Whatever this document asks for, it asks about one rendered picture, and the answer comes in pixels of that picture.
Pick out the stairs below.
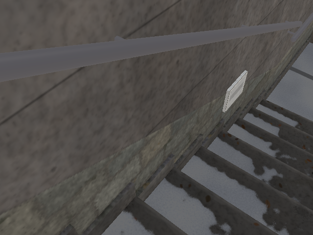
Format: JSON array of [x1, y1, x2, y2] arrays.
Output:
[[102, 99, 313, 235]]

